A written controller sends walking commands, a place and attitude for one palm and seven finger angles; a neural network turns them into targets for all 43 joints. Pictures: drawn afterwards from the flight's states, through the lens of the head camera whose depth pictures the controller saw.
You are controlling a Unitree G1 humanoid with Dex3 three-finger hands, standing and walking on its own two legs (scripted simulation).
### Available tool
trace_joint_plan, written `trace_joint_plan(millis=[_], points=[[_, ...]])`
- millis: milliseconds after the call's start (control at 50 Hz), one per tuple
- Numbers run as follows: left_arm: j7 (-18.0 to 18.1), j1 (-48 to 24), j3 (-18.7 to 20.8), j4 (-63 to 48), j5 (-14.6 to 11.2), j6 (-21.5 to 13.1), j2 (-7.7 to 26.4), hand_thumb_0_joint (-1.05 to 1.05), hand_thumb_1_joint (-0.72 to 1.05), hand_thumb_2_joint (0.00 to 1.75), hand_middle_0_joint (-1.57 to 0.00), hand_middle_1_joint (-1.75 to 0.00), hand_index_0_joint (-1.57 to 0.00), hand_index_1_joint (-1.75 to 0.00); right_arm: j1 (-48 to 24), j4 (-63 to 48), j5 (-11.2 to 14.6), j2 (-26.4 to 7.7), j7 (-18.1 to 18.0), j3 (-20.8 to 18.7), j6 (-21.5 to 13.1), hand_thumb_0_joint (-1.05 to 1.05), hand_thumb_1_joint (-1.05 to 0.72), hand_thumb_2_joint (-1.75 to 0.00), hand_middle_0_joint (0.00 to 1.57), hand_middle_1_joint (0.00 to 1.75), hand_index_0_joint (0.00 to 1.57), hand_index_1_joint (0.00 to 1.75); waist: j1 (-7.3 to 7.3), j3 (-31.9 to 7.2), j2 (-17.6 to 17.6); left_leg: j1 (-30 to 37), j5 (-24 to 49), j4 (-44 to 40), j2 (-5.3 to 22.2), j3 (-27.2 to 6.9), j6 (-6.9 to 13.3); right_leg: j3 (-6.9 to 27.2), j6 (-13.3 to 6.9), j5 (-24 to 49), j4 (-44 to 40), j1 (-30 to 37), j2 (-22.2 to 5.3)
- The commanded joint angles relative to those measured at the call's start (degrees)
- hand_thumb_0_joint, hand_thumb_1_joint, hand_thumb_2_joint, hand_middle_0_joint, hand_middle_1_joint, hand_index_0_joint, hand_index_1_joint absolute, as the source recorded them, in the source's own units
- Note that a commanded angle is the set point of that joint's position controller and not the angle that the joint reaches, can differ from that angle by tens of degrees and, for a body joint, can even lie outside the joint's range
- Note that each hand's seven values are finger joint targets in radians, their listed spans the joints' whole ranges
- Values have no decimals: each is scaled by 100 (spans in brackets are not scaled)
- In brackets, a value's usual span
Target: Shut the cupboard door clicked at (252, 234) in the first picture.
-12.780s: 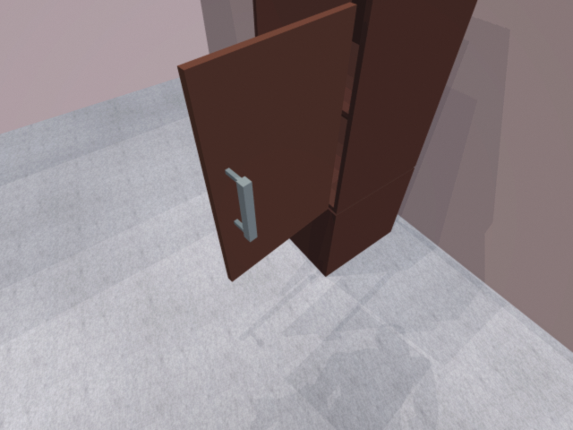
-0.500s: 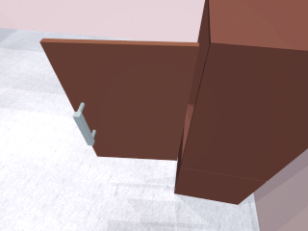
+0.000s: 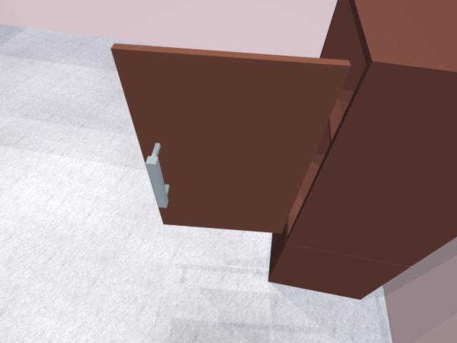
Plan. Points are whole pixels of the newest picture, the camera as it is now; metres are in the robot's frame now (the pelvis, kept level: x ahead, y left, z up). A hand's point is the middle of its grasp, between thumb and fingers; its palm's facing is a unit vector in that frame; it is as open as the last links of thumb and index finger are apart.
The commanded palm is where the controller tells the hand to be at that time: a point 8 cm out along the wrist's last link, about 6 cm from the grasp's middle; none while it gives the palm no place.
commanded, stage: come to a stop and stand still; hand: left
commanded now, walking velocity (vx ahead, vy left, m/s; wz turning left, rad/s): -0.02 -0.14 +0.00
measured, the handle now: (160, 177) +0.47 +0.19 -0.05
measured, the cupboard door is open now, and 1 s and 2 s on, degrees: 97 97 97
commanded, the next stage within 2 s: look again from close up in 0.68 s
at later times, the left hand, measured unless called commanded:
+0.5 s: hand out of the picture +0.04 +0.14 -0.17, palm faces +0.00 -0.97 -0.23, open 7.3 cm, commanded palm none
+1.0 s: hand out of the picture -0.03 +0.15 -0.18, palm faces +0.01 -0.99 -0.15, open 7.4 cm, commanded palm none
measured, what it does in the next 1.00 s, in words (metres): steps on the spot: right foot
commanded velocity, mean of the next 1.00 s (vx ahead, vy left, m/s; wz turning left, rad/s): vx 0.00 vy -0.01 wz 0.00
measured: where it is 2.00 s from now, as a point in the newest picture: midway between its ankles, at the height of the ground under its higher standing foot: outside the picture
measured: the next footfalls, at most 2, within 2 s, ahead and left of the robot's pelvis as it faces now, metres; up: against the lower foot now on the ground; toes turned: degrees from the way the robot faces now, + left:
right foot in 0.20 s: +0.02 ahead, -0.12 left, +0.00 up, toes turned -2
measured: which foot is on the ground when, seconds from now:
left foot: down 0.00-1.00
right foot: up 0.00-0.18, down 0.20-1.00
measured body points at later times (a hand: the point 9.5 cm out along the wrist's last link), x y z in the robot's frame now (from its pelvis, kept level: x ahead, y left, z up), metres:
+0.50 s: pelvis +0.01 -0.04 +0.00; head -0.01 -0.05 +0.44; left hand +0.04 +0.19 -0.15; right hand +0.03 -0.27 -0.16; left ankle +0.01 +0.10 -0.74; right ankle -0.02 -0.13 -0.74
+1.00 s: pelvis +0.00 -0.02 +0.00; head -0.01 +0.00 +0.45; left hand -0.03 +0.20 -0.17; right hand -0.01 -0.24 -0.15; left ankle +0.01 +0.10 -0.74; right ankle -0.02 -0.13 -0.74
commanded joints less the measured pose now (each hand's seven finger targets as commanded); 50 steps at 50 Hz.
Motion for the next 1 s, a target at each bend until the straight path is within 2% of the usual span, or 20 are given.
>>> trace_joint_plan(millis=[0,60,100,120,140,160,180,200,220,240,260,280,300,380,400,460,560,720,820,980], points=[[-32,128,-31,-253,-44,-64,13,0,90,90,-20,-30,-20,-30,401,-96,-24,-813,-87,-149,-124,0,-90,-90,20,30,20,30,-168,195,715,288,731,-1081,1780,-1591,712,61,29,-110,-584,-311,-148],[-22,150,-39,-268,-94,-64,5,0,90,90,-20,-30,-20,-30,481,6,-26,-952,-91,-194,-94,0,-90,-90,20,30,20,30,-187,-239,888,711,1570,-746,1692,-1475,670,-36,42,4,-1327,-19,-48],[-8,239,-19,-211,-100,-87,58,0,90,90,-20,-30,-20,-30,446,40,7,-906,-96,-204,-87,0,-90,-90,20,30,20,30,-104,-238,827,473,1875,-483,1599,-1311,557,-87,25,544,-2032,470,-11],[4,383,-16,-131,-106,-109,50,0,90,90,-20,-30,-20,-30,408,63,31,-885,-91,-194,-83,0,-90,-90,20,30,20,30,-22,-342,860,322,1733,-343,1445,-1152,409,-93,28,1063,-2560,857,-9],[29,476,-9,-81,-94,-153,154,0,90,90,-20,-30,-20,-30,408,90,64,-762,-70,-177,-91,0,-90,-90,20,30,20,30,23,-398,616,113,1384,-143,1209,-967,195,124,2,1509,-3019,1206,-126],[53,493,-12,-45,-87,-193,303,0,90,90,-20,-30,-20,-30,383,75,100,-591,-45,-135,-106,0,-90,-90,20,30,20,30,4,-377,199,-168,858,39,895,-663,-38,554,-136,1932,-3110,1407,-446],[239,824,-84,59,8,-219,464,0,90,90,-20,-30,-20,-30,-110,-243,175,-966,10,-194,-158,0,-90,-90,20,30,20,30,142,-690,56,294,802,916,910,-369,-208,707,-106,3176,-3118,909,-606],[225,553,-62,-154,-21,-276,730,0,90,90,-20,-30,-20,-30,198,-455,109,-699,9,-108,-165,0,-90,-90,20,30,20,30,-154,-936,185,12,678,939,573,-346,-340,828,-296,5116,-2910,1544,-1082],[205,347,-101,-175,-122,-357,584,0,90,90,-20,-30,-20,-30,300,-312,104,-423,32,-64,-146,0,-90,-90,20,30,20,30,-220,-1208,6,76,-86,602,459,-281,-274,711,-402,4580,-2680,1731,-1017],[221,414,-150,-139,-125,-405,447,0,90,90,-20,-30,-20,-30,226,-238,81,-481,38,-64,-131,0,-90,-90,20,30,20,30,-156,-981,-404,28,136,666,484,-342,-237,655,-368,4522,-2688,1558,-813],[227,377,-181,-150,-137,-418,384,0,90,90,-20,-30,-20,-30,311,-242,85,-511,40,-65,-115,0,-90,-90,20,30,20,30,-199,-837,-562,9,216,677,516,-348,-212,558,-356,4426,-2739,1481,-770],[227,362,-185,-145,-129,-423,370,0,90,90,-20,-30,-20,-30,372,-218,92,-510,41,-61,-101,0,-90,-90,20,30,20,30,-210,-611,-453,47,231,596,528,-360,-201,568,-340,4252,-2783,1277,-725],[212,324,-208,-128,-127,-414,390,0,90,90,-20,-30,-20,-30,359,-174,90,-435,43,-11,-96,0,-90,-90,20,30,20,30,-197,-379,47,119,451,466,538,-319,-212,545,-359,4114,-2804,1121,-671],[188,413,-215,-119,-121,-397,462,0,90,90,-20,-30,-20,-30,360,-168,98,-476,43,1,-46,0,-90,-90,20,30,20,30,-183,210,-137,-16,197,408,558,-334,-244,607,-277,3262,-3075,741,-589],[184,433,-221,-102,-118,-399,473,0,90,90,-20,-30,-20,-30,358,-141,96,-457,48,14,-44,0,-90,-90,20,30,20,30,-168,291,-40,29,183,312,555,-310,-247,630,-279,2998,-3178,663,-577],[172,379,-233,-161,-123,-377,510,0,90,90,-20,-30,-20,-30,333,-156,88,-540,68,17,-19,0,-90,-90,20,30,20,30,-181,402,-48,77,53,240,536,-354,-259,706,-272,2010,-3382,478,-523],[154,476,-249,-187,-130,-364,530,0,90,90,-20,-30,-20,-30,265,-136,88,-606,81,43,-34,0,-90,-90,20,30,20,30,-124,398,19,89,44,39,559,-410,-242,691,-214,1403,-3510,493,-459],[136,683,-284,-72,-145,-383,480,0,90,90,-20,-30,-20,-30,250,-2,116,-675,69,76,-113,0,-90,-90,20,30,20,30,-55,72,173,201,338,-117,620,-505,-195,565,-171,1748,-3421,823,-434],[133,790,-312,53,-141,-372,403,0,90,90,-20,-30,-20,-30,281,121,135,-658,60,85,-128,0,-90,-90,20,30,20,30,-39,256,257,91,241,-251,639,-548,-176,520,-163,1553,-3460,793,-414],[145,906,-336,212,-144,-362,316,0,90,90,-20,-30,-20,-30,387,277,148,-651,42,93,-174,0,-90,-90,20,30,20,30,-22,84,329,167,460,-346,699,-653,-105,412,-127,1744,-3321,966,-408]])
